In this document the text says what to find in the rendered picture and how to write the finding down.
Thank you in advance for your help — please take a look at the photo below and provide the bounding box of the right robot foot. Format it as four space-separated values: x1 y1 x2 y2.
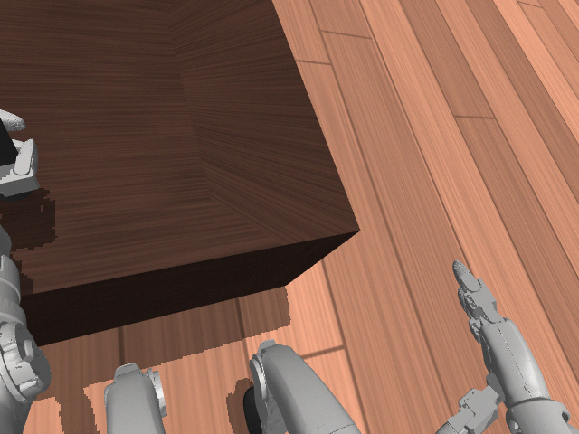
243 386 262 434

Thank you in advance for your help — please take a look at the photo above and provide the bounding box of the left robot arm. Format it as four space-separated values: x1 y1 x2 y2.
0 225 52 434

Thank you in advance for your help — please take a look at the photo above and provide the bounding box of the left robot hand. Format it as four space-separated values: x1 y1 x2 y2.
0 109 40 197

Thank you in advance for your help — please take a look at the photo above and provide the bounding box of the right robot arm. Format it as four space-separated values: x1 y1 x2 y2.
506 398 579 434

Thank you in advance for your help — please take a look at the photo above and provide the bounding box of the right robot hand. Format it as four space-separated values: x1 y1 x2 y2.
435 260 551 434

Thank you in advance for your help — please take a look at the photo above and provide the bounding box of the can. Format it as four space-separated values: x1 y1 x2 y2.
0 118 32 202

